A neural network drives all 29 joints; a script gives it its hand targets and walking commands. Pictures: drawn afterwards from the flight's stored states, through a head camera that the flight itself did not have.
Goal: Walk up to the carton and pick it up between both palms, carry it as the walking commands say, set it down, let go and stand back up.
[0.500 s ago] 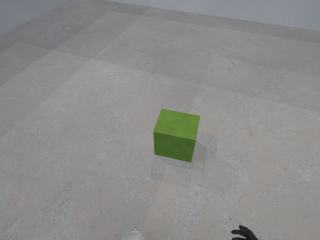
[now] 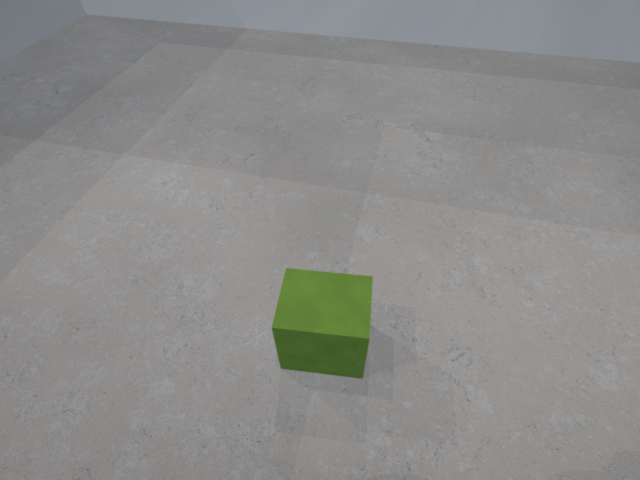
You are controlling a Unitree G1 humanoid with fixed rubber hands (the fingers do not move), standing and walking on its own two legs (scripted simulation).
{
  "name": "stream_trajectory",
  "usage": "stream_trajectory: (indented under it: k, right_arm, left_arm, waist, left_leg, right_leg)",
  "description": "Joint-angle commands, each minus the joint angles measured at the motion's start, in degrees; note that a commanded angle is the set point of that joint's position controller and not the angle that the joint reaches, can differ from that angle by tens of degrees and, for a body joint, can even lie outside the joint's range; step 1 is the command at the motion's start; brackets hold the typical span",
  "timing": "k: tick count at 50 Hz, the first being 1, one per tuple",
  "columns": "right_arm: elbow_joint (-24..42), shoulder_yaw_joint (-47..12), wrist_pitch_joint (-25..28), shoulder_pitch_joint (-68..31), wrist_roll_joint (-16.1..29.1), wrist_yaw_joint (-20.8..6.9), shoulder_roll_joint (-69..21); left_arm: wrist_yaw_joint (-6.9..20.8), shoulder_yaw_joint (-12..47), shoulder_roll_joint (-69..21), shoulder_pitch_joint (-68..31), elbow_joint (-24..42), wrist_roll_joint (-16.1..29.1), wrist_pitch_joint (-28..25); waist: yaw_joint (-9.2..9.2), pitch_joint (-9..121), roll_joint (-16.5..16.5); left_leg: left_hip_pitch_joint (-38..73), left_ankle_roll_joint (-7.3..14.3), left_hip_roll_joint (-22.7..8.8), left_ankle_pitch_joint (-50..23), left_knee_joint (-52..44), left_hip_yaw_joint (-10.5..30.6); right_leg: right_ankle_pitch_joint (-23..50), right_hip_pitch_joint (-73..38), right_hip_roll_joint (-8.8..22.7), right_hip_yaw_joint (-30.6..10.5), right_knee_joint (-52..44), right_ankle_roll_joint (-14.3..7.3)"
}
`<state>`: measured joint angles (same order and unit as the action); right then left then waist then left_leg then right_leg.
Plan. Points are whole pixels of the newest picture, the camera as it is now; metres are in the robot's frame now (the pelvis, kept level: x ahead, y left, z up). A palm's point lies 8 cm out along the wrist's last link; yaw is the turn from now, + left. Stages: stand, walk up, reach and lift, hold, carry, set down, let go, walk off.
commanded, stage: walk up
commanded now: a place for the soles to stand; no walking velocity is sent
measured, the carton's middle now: (325, 324) +0.67 +0.00 -0.62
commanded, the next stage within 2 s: none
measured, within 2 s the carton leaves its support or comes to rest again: neither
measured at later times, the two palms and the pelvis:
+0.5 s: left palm (171, 369) +0.32 +0.25 -0.11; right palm (511, 457) +0.18 -0.25 -0.12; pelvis +0.20 +0.01 +0.00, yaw -2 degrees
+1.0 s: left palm (159, 368) +0.32 +0.27 -0.11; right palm (488, 361) +0.32 -0.25 -0.11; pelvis +0.21 +0.00 -0.01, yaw +0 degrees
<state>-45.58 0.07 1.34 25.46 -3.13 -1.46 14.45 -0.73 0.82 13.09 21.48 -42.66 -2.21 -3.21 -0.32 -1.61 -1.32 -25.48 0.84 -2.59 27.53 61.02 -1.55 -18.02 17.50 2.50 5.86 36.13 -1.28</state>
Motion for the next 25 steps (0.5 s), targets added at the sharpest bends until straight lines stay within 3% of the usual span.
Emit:
stream_trajectory:
  k: [1, 2, 4, 6, 8, 9, 10, 11, 12, 13, 15, 19, 22, 24, 25]
  right_arm:
    - [6.1, 0.33, 1.33, -2.18, 0.15, -0.58, 2.26]
    - [6.15, 0.32, 1.38, -2.4, 0.19, -0.67, 1.67]
    - [6.35, 0.52, 1.53, -2.99, 0.55, -0.74, 0.87]
    - [6.36, 0.85, 1.86, -2.66, 0.99, -0.85, 0.47]
    - [5.59, 1.95, 2.56, 1.03, 0.76, -0.46, 2.39]
    - [5.1, 2.89, 3.03, 5.65, 0.51, 0.12, 5.34]
    - [5.98, 3.74, 3.14, 9.77, 0.61, 1.0, 10.74]
    - [6.07, 4.75, 2.27, 10.03, 1.25, 2.25, 15.06]
    - [5.99, 4.3, 1.74, 7.55, 1.69, 2.79, 13.21]
    - [6.15, 3.76, 1.91, 5.25, 1.51, 2.92, 11.2]
    - [6.56, 2.77, 2.76, 2.47, 1.23, 2.59, 7.17]
    - [5.31, 1.8, 3.77, 0.2, 1.42, 2.55, 5.34]
    - [3.49, 1.53, 2.28, -1.99, 2.55, 2.48, 7.53]
    - [2.84, 1.32, 1.34, -3.77, 3.2, 2.23, 7.62]
    - [3.05, 0.53, 1.21, -3.75, 3.21, 2.08, 5.66]
  left_arm:
    - [-0.09, -2.41, 9.17, 7.09, 0.37, -0.19, -1.04]
    - [0.06, -2.36, 9.28, 7.19, -0.37, -0.28, -1.17]
    - [0.45, -2.11, 9.41, 6.41, -1.5, -0.17, -1.01]
    - [0.82, -2.1, 9.8, 5.2, -2.3, 0.35, -0.45]
    - [1.07, -1.92, 8.75, 5.41, -2.5, 0.43, 0.01]
    - [1.32, -1.4, 6.31, 5.36, -1.79, 0.05, 0.07]
    - [1.49, -0.49, 2.34, 7.03, -0.13, -0.91, 0.44]
    - [1.6, -1.95, 4.62, 9.42, 0.77, -0.43, 1.56]
    - [1.62, -2.38, 7.14, 6.82, 1.22, -0.82, 1.96]
    - [1.74, -2.63, 7.33, 4.37, 1.49, -0.78, 1.6]
    - [1.9, -2.91, 6.44, 4.74, 0.04, -1.29, 1.08]
    - [2.7, -1.75, 2.35, 2.81, -0.41, -0.28, 1.75]
    - [1.94, -0.84, 0.54, 0.24, 0.52, 1.22, 2.04]
    - [1.37, -1.08, 3.51, -0.17, 0.42, 0.98, 1.76]
    - [1.01, -1.97, 7.05, 1.03, 0.45, 0.53, 1.21]
  waist:
    - [2.27, -3.94, 7.84]
    - [1.89, -3.86, 8.02]
    - [0.94, -3.75, 9.22]
    - [-0.39, -3.5, 9.26]
    - [-2.87, -1.69, 4.91]
    - [-5.81, 1.42, -2.25]
    - [-6.17, 6.83, -12.0]
    - [-4.9, 5.24, -11.97]
    - [-4.48, -0.43, -7.4]
    - [-3.99, -3.02, -5.96]
    - [-1.56, -3.04, -4.59]
    - [0.81, -3.25, -4.95]
    - [0.39, -0.23, -8.38]
    - [1.9, 2.7, -4.7]
    - [2.35, 6.1, -0.15]
  left_leg:
    - [-12.12, -1.6, -2.52, -2.81, -5.46, 0.44]
    - [-9.43, -1.71, -2.0, -3.67, -9.23, -0.84]
    - [-3.23, -1.36, -0.34, -9.08, -16.0, -3.44]
    - [6.7, -0.91, 1.93, -16.02, -21.9, -5.9]
    - [21.35, -0.43, 2.84, -17.43, -27.09, -5.4]
    - [29.19, 0.94, -4.48, -11.45, -30.87, 5.01]
    - [29.04, 3.39, -19.6, -2.06, -39.65, 26.92]
    - [24.87, 9.5, -25.21, 6.76, -47.91, 40.95]
    - [21.05, 12.05, -24.01, 10.57, -48.31, 38.64]
    - [20.01, 12.48, -21.92, 6.55, -47.09, 33.34]
    - [18.02, 11.18, -18.23, -8.08, -45.53, 22.15]
    - [12.36, 9.95, -12.94, -35.01, -41.11, 6.26]
    - [10.47, 8.1, -9.66, -48.59, -33.95, 0.53]
    - [6.68, 4.74, -6.92, -42.56, -27.0, -1.36]
    - [3.9, 2.44, -4.65, -33.64, -22.36, -2.41]
  right_leg:
    - [1.91, -7.36, 15.33, -17.57, -20.97, -10.09]
    - [5.88, -6.3, 14.17, -14.43, -19.87, -9.77]
    - [7.2, -3.26, 11.95, -10.03, -17.88, -8.5]
    - [0.68, 2.99, 10.78, -7.27, -14.8, -7.01]
    - [-7.47, 10.58, 8.61, -5.97, -7.43, -4.48]
    - [-7.73, 15.85, 5.65, -3.0, 5.44, -2.18]
    - [-18.11, 17.21, -0.11, -0.11, 23.68, 0.66]
    - [-18.88, 21.26, -2.3, -4.84, 31.33, 1.09]
    - [-16.47, 24.33, 0.49, -7.07, 35.39, 1.01]
    - [-12.35, 26.43, 1.77, -7.5, 36.14, 0.75]
    - [-6.43, 23.35, 4.02, -8.15, 30.9, 1.51]
    - [-5.51, 12.06, 1.98, -4.63, 14.1, 2.69]
    - [7.05, 3.53, -1.37, -0.44, 3.36, 1.6]
    - [19.31, -5.91, -1.71, -0.66, -4.48, 0.08]
    - [31.59, -12.26, 3.28, -5.19, -4.41, -0.87]
